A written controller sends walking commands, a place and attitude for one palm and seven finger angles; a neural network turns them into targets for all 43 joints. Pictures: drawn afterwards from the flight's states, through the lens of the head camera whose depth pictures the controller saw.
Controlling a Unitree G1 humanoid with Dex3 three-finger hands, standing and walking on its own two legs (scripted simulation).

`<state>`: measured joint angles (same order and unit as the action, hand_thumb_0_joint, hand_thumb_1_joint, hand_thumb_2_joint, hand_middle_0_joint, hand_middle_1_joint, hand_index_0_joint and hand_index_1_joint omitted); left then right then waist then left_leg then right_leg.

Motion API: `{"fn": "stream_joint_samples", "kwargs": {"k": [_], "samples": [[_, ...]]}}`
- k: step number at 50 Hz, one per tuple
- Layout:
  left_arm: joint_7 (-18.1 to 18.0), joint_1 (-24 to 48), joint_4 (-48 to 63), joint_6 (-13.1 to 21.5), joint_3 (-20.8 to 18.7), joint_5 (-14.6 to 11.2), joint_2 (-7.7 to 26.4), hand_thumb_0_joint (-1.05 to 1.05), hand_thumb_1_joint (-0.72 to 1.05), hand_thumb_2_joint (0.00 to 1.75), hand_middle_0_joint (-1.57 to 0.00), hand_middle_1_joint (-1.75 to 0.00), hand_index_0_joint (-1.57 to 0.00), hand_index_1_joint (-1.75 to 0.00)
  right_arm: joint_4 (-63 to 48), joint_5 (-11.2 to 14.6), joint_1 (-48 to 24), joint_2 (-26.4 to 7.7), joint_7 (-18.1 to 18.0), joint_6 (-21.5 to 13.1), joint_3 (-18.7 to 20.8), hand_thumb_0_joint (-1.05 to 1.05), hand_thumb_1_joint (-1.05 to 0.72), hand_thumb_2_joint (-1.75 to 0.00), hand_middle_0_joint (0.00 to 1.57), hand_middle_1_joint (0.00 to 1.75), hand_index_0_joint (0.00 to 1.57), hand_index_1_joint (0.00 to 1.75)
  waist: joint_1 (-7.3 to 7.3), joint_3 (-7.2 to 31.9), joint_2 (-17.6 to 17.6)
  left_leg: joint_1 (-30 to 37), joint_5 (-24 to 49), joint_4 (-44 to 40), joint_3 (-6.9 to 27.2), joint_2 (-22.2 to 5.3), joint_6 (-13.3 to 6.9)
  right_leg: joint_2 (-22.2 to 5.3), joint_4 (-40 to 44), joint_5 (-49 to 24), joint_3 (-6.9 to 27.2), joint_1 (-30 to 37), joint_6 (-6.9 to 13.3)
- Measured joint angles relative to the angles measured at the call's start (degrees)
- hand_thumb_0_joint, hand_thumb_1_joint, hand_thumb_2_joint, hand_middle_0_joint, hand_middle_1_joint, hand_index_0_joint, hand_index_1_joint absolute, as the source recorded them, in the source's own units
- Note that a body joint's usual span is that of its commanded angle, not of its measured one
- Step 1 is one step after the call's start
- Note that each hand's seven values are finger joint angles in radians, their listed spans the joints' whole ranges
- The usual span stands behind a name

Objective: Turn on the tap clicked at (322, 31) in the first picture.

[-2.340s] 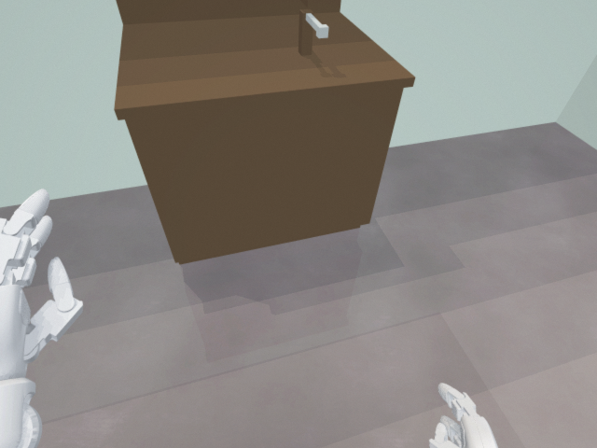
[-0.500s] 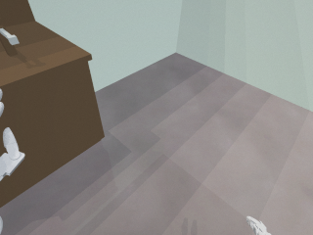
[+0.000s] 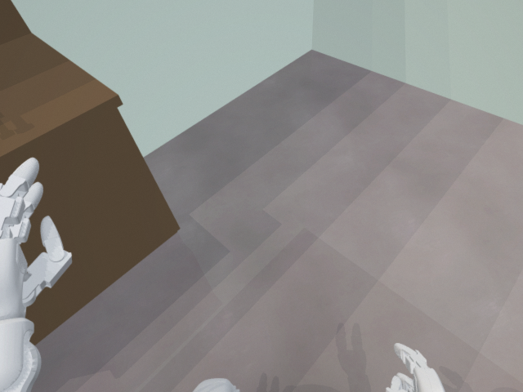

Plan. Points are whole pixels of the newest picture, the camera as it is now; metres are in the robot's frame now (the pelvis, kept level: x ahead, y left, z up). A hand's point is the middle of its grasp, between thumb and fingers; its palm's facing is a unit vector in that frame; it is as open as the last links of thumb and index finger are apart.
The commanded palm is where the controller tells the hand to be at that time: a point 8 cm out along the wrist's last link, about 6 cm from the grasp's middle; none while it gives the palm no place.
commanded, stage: walk to a spot facing it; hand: left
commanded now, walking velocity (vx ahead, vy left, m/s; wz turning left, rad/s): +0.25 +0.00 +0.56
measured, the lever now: out of the picture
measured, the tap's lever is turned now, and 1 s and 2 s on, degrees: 0 0 0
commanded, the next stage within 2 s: turn to face it in 0.18 s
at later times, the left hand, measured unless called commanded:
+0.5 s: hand (80, 174) +0.34 +0.25 +0.19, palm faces +0.52 -0.76 -0.40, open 7.4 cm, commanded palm +0.25 +0.29 +0.19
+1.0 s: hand (111, 207) +0.28 +0.19 +0.20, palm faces +0.68 -0.61 -0.41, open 7.4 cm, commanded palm +0.20 +0.22 +0.19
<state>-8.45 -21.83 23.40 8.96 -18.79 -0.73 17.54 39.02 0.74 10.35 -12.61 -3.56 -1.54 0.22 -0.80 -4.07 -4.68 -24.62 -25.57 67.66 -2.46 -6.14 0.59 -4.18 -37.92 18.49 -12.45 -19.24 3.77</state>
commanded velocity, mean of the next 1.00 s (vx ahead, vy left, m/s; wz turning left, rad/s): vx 0.05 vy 0.02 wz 0.44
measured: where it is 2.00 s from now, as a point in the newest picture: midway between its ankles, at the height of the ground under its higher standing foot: outside the picture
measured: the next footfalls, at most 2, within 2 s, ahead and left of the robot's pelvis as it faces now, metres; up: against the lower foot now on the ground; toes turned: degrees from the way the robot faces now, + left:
left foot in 0.38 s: +0.24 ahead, +0.11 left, +0.00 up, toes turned +17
right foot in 0.74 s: +0.25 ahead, -0.18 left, +0.00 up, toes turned +11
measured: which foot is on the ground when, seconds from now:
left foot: up 0.00-0.36, down 0.38-0.76, up 0.78-1.00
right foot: down 0.00-0.38, up 0.40-0.72, down 0.74-1.00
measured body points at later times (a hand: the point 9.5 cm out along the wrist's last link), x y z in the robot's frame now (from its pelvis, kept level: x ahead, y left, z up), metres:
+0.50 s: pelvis +0.14 -0.01 +0.00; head +0.18 +0.01 +0.44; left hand +0.31 +0.29 +0.21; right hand +0.36 -0.19 -0.09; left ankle +0.20 +0.10 -0.72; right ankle +0.11 -0.14 -0.64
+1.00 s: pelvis +0.17 -0.11 +0.02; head +0.20 -0.11 +0.46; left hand +0.24 +0.21 +0.22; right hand +0.43 -0.27 -0.07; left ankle +0.10 +0.02 -0.67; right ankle +0.21 -0.18 -0.72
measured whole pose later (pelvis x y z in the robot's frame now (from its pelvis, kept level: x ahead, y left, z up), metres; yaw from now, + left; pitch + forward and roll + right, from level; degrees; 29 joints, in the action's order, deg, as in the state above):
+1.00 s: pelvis +0.17 -0.11 +0.02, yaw +24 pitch +0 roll +3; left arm -9.4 -26.7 31.4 9.8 -18.3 -1.6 20.0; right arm 35.0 0.0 10.3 -14.1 -5.4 -3.3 1.5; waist 0.7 -2.8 1.1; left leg -24.2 -24.3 53.4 -4.0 -2.2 2.1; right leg -6.1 -30.6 16.3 -11.4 -14.2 2.0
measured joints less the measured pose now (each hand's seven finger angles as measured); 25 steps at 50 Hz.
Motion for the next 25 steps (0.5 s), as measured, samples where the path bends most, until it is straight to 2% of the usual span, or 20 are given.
{"fn": "stream_joint_samples", "kwargs": {"k": [3, 5, 11, 15, 17, 18, 19, 21, 23, 25], "samples": [[0.3, -3.5, 3.2, 0.9, 0.9, 0.1, -0.3, 0.02, 0.89, 0.9, -0.21, -0.3, -0.22, -0.3, -0.1, -0.1, -0.8, -1.8, 0.0, 0.5, 1.2, 0.02, -0.91, -0.89, 0.2, 0.3, 0.2, 0.3, 1.72, -0.9, 1.7, -6.4, 3.8, 7.9, 0.0, 1.1, 0.7, 0.0, 3.4, 0.1, -0.8, 3.1, -0.2], [0.2, -5.9, 6.4, 1.9, 0.3, 0.3, 1.3, 0.02, 0.88, 0.9, -0.22, -0.3, -0.22, -0.3, -1.2, -0.2, -0.7, -2.2, -0.3, 0.8, 2.1, 0.02, -0.91, -0.89, 0.2, 0.3, 0.2, 0.3, 2.71, -1.4, 3.1, -9.0, 5.6, 6.6, -0.7, 1.0, 1.1, 0.0, 5.8, 0.1, -1.6, 5.3, 0.0], [-1.4, -9.2, 12.2, 5.3, -5.5, -0.2, 6.9, 0.02, 0.88, 0.9, -0.22, -0.31, -0.22, -0.3, -5.1, -0.6, 1.5, -2.5, -0.5, 1.1, 3.6, 0.02, -0.91, -0.89, 0.19, 0.3, 0.19, 0.3, 2.89, -1.8, 6.4, -8.3, 9.0, -15.6, -5.9, -0.1, 1.3, -0.6, 10.1, 1.7, -3.6, 10.3, -0.4], [-2.5, -9.2, 11.7, 5.4, -6.9, -0.5, 6.9, 0.01, 0.88, 0.9, -0.22, -0.31, -0.22, -0.3, -6.1, -0.4, 2.6, -1.8, -0.6, 1.1, 3.6, 0.02, -0.91, -0.9, 0.19, 0.3, 0.19, 0.3, 1.74, -1.1, 7.5, -4.6, 10.3, -26.8, -10.1, 1.6, 0.9, -2.0, 8.3, 5.2, -4.4, 12.4, -1.6], [-3.0, -9.1, 11.2, 4.9, -6.3, -0.7, 5.9, 0.01, 0.88, 0.9, -0.22, -0.3, -0.22, -0.3, -6.5, -0.3, 2.7, -1.3, -0.7, 1.0, 3.2, 0.02, -0.91, -0.9, 0.19, 0.3, 0.19, 0.3, 1.17, -0.7, 8.0, -0.7, 13.2, -32.9, -12.0, 3.5, 0.3, -3.5, 3.1, 8.0, -4.4, 12.0, -2.6], [-3.1, -9.0, 11.1, 4.5, -5.9, -0.8, 5.2, 0.01, 0.89, 0.9, -0.21, -0.3, -0.22, -0.3, -6.8, -0.3, 2.6, -1.2, -0.8, 0.9, 3.0, 0.02, -0.91, -0.9, 0.19, 0.3, 0.19, 0.3, 0.91, -0.4, 7.4, 1.8, 16.9, -36.2, -12.1, 4.1, -0.6, -4.0, -2.1, 9.1, -4.3, 10.7, -3.2], [-3.1, -8.4, 10.9, 4.3, -5.5, -1.1, 4.8, 0.01, 0.89, 0.9, -0.21, -0.3, -0.22, -0.3, -6.9, -0.4, 2.1, -0.8, -0.9, 0.6, 2.9, 0.02, -0.91, -0.9, 0.19, 0.3, 0.19, 0.3, 0.94, -0.1, 6.8, 2.6, 20.6, -36.1, -11.2, 4.1, -2.5, -4.3, -9.3, 8.9, -3.0, 8.3, -4.3], [-2.6, -4.5, 9.1, 3.5, -4.3, -1.1, 5.2, 0.02, 0.89, 0.9, -0.21, -0.3, -0.22, -0.3, -5.9, -0.2, 0.1, 1.7, -0.5, -0.1, 2.4, 0.02, -0.91, -0.9, 0.19, 0.3, 0.19, 0.3, 1.61, -1.0, 7.4, 1.8, 15.5, -31.1, -9.5, 4.5, -4.4, -2.7, -23.9, 14.4, 3.4, 2.5, -6.0], [-1.4, -0.4, 7.8, 2.5, -3.1, -0.7, 5.7, 0.02, 0.89, 0.9, -0.21, -0.3, -0.22, -0.3, -5.1, -0.1, -1.6, 3.9, 0.5, -0.6, 0.9, 0.02, -0.91, -0.89, 0.19, 0.3, 0.19, 0.3, 2.21, -1.8, 7.7, 2.0, 12.5, -30.4, -7.0, 4.7, -4.1, -0.8, -31.8, 15.0, 7.2, -2.7, -7.2], [-0.6, 1.0, 9.1, 1.5, -2.8, -0.7, 6.3, 0.02, 0.89, 0.9, -0.21, -0.3, -0.22, -0.3, -5.2, 0.0, -2.7, 5.6, 1.4, -1.0, -0.5, 0.02, -0.91, -0.89, 0.2, 0.3, 0.19, 0.3, 2.57, -2.2, 7.4, 2.1, 13.2, -31.5, -4.6, 4.2, -2.9, -0.2, -32.4, 13.1, 8.8, -6.6, -7.7]]}}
